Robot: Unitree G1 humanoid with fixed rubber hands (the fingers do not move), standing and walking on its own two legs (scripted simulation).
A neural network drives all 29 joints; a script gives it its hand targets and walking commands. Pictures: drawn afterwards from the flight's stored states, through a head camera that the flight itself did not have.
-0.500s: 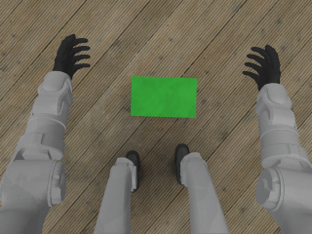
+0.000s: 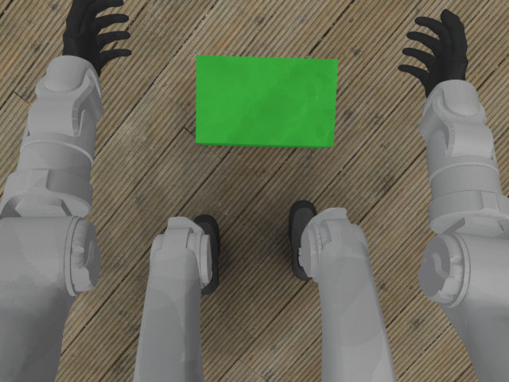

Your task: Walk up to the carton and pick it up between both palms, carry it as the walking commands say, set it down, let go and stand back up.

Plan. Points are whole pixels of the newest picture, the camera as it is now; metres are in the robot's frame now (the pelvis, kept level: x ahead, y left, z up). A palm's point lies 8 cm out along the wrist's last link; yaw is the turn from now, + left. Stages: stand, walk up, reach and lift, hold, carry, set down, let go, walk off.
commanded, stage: reach and lift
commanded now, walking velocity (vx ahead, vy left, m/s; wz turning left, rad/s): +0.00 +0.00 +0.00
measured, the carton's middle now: (264, 107) +0.50 -0.04 -0.44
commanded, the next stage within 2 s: none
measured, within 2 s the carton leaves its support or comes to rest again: neither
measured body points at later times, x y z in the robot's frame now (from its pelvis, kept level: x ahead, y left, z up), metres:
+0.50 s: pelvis -0.02 +0.00 -0.09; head +0.36 -0.02 +0.15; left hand +0.54 +0.19 -0.28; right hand +0.47 -0.25 -0.30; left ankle +0.11 +0.13 -0.48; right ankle +0.13 -0.12 -0.48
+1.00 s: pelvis -0.02 +0.00 -0.14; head +0.37 -0.01 +0.08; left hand +0.53 +0.20 -0.36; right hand +0.49 -0.26 -0.35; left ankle +0.11 +0.13 -0.48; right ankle +0.13 -0.12 -0.48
